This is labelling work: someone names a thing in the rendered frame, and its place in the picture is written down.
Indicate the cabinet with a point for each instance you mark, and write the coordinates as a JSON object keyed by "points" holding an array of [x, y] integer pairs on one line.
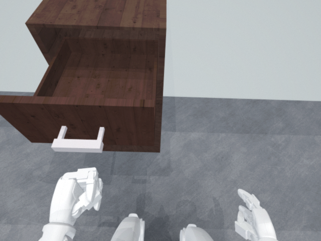
{"points": [[116, 19]]}

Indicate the drawer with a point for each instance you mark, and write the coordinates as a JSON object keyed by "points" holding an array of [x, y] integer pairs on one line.
{"points": [[92, 83]]}

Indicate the robot right thigh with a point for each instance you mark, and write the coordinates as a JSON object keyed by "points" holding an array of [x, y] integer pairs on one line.
{"points": [[192, 233]]}

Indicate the handle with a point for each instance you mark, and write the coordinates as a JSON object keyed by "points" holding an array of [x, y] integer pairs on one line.
{"points": [[75, 145]]}

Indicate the left robot shin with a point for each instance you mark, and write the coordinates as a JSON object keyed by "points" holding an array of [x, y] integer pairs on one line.
{"points": [[133, 214]]}

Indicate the robot right hand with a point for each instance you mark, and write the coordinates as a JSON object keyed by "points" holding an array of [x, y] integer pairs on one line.
{"points": [[258, 223]]}

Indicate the robot left forearm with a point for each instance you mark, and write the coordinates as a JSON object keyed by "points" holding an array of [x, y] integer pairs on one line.
{"points": [[57, 231]]}

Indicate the robot left hand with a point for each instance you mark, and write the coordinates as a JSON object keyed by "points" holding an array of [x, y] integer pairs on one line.
{"points": [[83, 185]]}

